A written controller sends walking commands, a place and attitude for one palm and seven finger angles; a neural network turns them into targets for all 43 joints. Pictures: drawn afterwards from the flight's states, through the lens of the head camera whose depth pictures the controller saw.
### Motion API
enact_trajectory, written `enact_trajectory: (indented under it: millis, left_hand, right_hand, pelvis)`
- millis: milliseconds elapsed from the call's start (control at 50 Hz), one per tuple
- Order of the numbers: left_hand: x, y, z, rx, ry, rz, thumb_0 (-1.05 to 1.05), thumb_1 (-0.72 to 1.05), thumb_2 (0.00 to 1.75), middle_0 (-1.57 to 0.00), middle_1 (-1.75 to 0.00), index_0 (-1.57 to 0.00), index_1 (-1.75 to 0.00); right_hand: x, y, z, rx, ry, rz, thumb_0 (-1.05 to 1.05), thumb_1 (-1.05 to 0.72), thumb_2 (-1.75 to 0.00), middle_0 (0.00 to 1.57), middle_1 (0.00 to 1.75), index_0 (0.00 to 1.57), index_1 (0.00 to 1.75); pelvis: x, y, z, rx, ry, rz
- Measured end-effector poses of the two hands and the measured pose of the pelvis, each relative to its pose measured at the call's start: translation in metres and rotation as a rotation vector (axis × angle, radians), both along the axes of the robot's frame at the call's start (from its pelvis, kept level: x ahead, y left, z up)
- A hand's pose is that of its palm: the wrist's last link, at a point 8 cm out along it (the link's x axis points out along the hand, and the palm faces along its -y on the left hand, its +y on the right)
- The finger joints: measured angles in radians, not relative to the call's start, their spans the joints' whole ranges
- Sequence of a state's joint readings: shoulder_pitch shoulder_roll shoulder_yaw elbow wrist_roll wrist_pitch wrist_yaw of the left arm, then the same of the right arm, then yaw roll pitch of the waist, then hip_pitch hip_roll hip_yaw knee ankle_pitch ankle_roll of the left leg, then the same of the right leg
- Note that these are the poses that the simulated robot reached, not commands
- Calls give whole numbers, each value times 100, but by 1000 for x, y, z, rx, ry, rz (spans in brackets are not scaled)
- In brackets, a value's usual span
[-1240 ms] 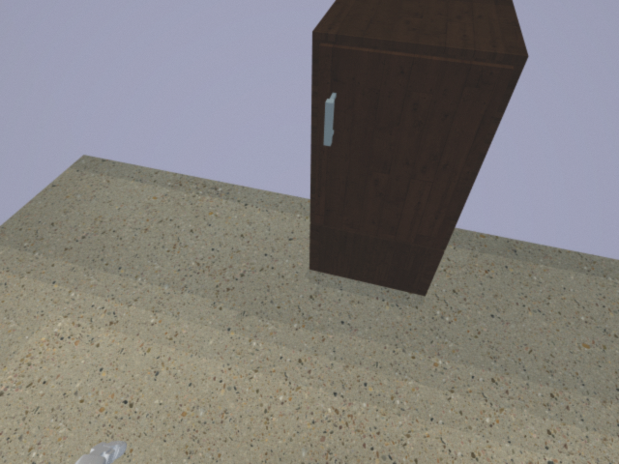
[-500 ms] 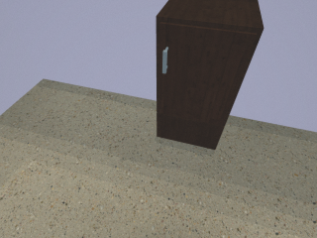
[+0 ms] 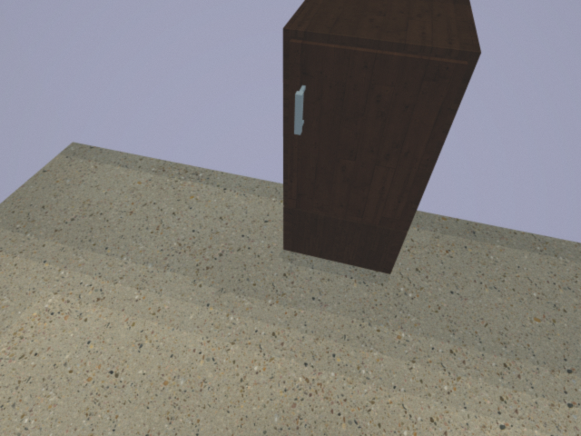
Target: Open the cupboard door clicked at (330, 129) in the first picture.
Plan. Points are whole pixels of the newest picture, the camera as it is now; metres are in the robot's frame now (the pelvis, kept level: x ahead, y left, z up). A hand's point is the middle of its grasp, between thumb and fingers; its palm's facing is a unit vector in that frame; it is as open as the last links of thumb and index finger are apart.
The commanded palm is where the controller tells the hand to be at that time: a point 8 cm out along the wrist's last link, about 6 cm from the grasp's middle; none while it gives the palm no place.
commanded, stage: look at it before walking up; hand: left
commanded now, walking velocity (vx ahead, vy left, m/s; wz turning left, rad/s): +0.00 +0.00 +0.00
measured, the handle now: (300, 110) +0.93 +0.03 -0.05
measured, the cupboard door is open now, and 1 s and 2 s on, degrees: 0 0 0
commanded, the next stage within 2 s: turn to face it in 0.20 s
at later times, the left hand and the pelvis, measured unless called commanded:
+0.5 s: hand out of the picture +0.07 +0.25 -0.16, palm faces -0.03 -0.94 -0.34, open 7.4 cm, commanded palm none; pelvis +0.00 +0.00 +0.00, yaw -2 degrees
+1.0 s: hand out of the picture +0.05 +0.19 -0.18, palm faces -0.13 -0.97 -0.22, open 7.4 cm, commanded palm none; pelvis -0.03 +0.01 -0.02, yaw -8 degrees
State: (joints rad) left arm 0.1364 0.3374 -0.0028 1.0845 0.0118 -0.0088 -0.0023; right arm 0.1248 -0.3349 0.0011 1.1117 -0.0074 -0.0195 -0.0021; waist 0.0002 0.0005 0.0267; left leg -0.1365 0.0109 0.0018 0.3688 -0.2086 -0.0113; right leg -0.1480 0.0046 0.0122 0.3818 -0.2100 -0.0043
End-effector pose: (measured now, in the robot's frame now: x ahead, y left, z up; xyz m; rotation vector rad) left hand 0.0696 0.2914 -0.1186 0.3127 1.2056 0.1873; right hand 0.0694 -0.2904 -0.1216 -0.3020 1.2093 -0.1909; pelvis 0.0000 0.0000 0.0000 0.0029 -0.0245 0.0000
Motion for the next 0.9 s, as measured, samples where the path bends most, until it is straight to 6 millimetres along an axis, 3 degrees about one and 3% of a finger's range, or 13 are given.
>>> enact_trajectory:
  millis: [380, 520, 620, 760, 900]
  left_hand:
    - [-2, 5, 1, 7, 12, 9, 1, 90, 90, -20, -30, -21, -30]
    - [-2, 1, -2, 8, 27, -3, 1, 90, 90, -20, -30, -21, -30]
    - [-7, -15, -12, -26, 55, -28, 1, 90, 90, -20, -30, -20, -30]
    - [-15, -42, -26, -90, 88, -64, 1, 90, 90, -20, -30, -20, -30]
    - [-19, -56, -31, -105, 90, -88, 1, 90, 90, -20, -30, -21, -30]
  right_hand:
    - [10, 4, 1, 2, -13, 6, 0, -91, -90, 20, 30, 21, 29]
    - [5, 6, -2, 6, -36, -29, 0, -91, -90, 20, 30, 21, 29]
    - [-15, 19, -11, 38, -22, -75, 0, -91, -90, 20, 29, 20, 29]
    - [-61, 40, -25, 92, 49, -150, 0, -91, -90, 20, 30, 20, 29]
    - [-98, 46, -37, 120, 102, -224, 0, -91, -90, 20, 30, 21, 29]
  pelvis:
    - [5, 3, 1, 0, -3, -5]
    - [1, 3, -2, 0, -5, -41]
    - [-4, 3, -5, 1, -1, -71]
    - [-12, 3, -11, 8, 7, -105]
    - [-20, 1, -16, 8, 15, -125]
